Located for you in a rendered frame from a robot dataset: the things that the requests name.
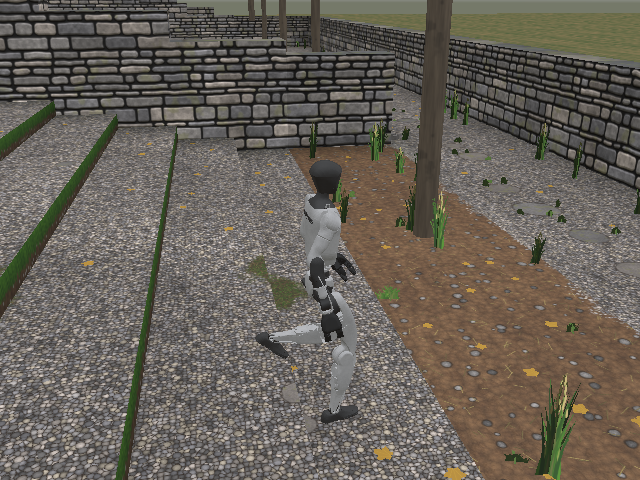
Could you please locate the left robot upper arm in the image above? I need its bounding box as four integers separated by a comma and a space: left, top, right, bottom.
300, 194, 316, 240

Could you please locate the robot right forearm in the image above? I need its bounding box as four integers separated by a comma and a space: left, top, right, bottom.
309, 257, 334, 315

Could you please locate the right robot upper arm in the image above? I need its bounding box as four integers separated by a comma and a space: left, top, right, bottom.
306, 210, 341, 268

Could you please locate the robot right hand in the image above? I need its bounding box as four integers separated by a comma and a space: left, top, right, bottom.
321, 312, 344, 342

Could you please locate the robot left hand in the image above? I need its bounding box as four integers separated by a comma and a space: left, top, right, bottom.
331, 253, 356, 282

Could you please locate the robot head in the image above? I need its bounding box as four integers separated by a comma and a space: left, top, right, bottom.
308, 160, 342, 209

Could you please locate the robot right thigh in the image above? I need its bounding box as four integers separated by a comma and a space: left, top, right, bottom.
326, 288, 357, 365

